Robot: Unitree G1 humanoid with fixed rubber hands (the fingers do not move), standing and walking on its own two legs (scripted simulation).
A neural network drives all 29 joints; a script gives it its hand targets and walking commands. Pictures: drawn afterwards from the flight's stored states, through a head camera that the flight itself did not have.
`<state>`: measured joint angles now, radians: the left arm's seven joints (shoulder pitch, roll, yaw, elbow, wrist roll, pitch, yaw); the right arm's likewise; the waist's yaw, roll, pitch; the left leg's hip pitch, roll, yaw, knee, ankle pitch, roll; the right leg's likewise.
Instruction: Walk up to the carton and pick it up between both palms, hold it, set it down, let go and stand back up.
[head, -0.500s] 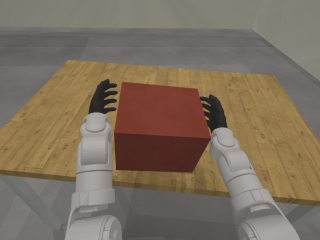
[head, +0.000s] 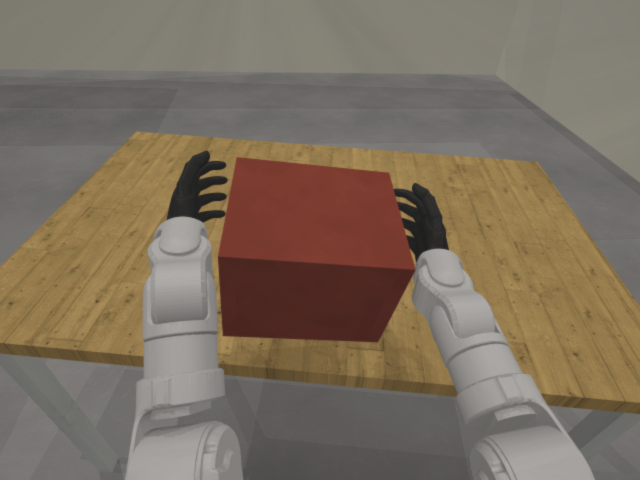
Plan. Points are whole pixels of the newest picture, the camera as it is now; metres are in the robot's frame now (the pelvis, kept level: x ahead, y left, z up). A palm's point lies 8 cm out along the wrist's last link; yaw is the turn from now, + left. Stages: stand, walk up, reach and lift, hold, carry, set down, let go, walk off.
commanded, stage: reach and lift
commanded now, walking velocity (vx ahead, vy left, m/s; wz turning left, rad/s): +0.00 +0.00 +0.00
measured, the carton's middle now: (308, 251) +0.37 +0.00 +0.13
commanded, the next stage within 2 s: hold in 0.28 s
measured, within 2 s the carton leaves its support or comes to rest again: neither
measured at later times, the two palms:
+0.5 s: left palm (172, 215) +0.35 +0.15 +0.22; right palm (429, 237) +0.34 -0.14 +0.18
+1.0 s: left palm (175, 209) +0.35 +0.15 +0.23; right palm (431, 232) +0.34 -0.14 +0.19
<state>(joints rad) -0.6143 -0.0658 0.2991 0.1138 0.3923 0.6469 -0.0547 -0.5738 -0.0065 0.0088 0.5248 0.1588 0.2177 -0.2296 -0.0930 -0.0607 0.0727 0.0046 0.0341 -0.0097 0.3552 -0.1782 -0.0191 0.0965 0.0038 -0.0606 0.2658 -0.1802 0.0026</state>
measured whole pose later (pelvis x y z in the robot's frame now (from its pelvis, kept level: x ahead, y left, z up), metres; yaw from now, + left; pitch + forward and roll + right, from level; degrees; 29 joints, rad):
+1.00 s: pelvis -0.02 +0.00 +0.00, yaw +0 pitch -12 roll -1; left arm -0.71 -0.06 0.34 0.12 0.44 0.73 -0.08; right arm -0.67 0.00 -0.02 0.56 0.14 0.28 -0.21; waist -0.08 -0.06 0.08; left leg 0.02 0.04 -0.01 0.33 -0.14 -0.02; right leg 0.10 0.01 -0.06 0.26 -0.15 -0.01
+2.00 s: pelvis -0.01 -0.01 +0.00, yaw +0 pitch -12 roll -1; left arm -0.65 -0.06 0.32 0.03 0.43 0.77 -0.09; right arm -0.63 0.00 0.01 0.47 0.17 0.32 -0.23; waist -0.09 -0.06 0.08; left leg 0.03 0.04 -0.01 0.33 -0.15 -0.02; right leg 0.11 0.01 -0.06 0.26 -0.16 -0.01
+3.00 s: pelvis -0.01 +0.00 +0.00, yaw +0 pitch -12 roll -1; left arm -0.62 -0.06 0.31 0.01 0.43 0.76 -0.08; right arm -0.61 -0.01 0.03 0.47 0.17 0.28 -0.23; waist -0.09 -0.06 0.09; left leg 0.04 0.04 -0.01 0.33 -0.16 -0.02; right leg 0.12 0.01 -0.06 0.26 -0.17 -0.01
